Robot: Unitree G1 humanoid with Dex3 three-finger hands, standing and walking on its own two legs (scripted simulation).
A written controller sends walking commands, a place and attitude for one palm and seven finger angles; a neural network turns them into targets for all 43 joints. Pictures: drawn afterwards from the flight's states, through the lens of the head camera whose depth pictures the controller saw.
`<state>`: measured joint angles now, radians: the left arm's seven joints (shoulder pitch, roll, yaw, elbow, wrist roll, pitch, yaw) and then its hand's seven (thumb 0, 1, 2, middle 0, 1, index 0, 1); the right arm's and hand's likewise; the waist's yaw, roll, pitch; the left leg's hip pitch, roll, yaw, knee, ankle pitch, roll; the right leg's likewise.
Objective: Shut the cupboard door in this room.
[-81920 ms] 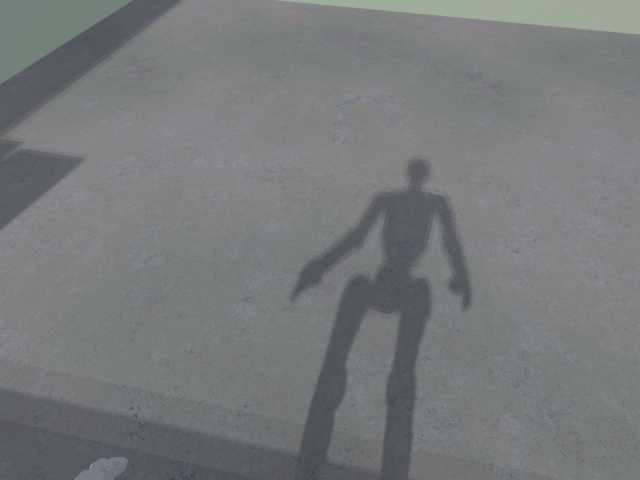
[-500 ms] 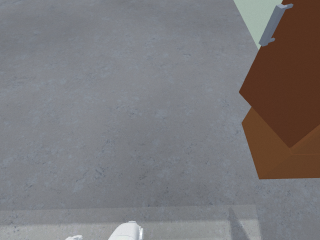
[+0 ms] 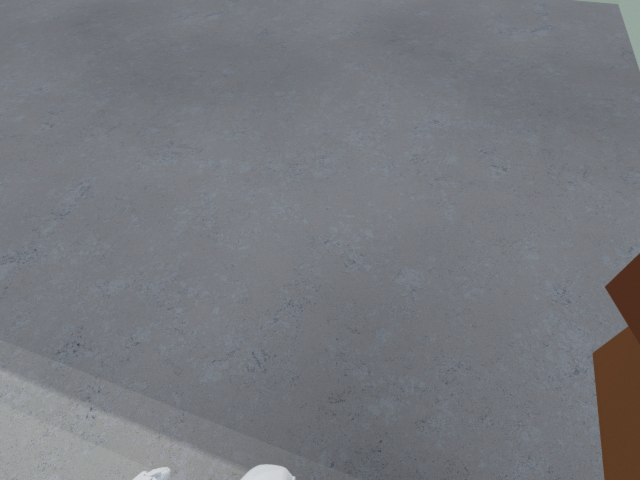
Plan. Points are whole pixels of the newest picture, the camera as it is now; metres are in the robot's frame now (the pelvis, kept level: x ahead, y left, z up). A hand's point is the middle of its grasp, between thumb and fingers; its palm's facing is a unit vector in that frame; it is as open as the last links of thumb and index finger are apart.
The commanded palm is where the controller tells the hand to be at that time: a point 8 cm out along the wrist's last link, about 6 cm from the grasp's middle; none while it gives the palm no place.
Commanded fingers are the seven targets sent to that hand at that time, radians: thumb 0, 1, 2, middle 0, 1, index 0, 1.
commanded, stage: walk to a spot facing it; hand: left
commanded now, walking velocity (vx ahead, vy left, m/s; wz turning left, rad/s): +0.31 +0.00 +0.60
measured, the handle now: out of the picture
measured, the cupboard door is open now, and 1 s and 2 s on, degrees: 22 22 22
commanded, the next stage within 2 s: turn to face it in 0.56 s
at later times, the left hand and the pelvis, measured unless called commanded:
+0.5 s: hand out of the picture +0.14 +0.26 -0.18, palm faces +0.34 -0.92 -0.21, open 7.4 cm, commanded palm none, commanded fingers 0.00 0.90 0.90 -0.20 -0.30 -0.20 -0.30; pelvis +0.18 +0.07 +0.00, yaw +17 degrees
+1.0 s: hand (189, 314) +0.40 +0.27 -0.15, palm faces +0.30 -0.93 -0.21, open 7.2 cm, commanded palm none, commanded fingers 0.00 0.90 0.90 -0.20 -0.30 -0.20 -0.30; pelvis +0.37 +0.08 +0.01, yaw +15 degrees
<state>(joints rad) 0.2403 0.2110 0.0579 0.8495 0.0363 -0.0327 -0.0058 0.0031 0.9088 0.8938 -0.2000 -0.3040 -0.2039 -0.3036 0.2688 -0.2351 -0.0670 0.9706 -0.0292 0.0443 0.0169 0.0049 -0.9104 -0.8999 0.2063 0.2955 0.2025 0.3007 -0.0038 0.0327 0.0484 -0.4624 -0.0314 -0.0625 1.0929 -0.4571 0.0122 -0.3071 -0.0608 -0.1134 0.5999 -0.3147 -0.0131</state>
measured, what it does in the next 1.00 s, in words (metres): walks ahead, turning left: left foot, then right foot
